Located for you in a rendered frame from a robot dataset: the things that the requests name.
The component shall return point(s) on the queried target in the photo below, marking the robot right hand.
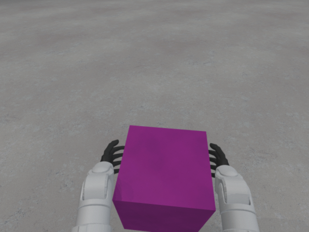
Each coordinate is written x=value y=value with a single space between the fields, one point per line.
x=220 y=157

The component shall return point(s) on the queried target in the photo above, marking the robot right forearm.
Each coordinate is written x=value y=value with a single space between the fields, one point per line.
x=235 y=201

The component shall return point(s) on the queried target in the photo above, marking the carton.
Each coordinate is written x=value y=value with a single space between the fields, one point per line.
x=164 y=182

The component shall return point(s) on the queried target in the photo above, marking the robot left hand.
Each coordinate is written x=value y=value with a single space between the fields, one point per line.
x=108 y=154

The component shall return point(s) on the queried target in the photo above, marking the robot left forearm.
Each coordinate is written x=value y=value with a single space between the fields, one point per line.
x=95 y=200

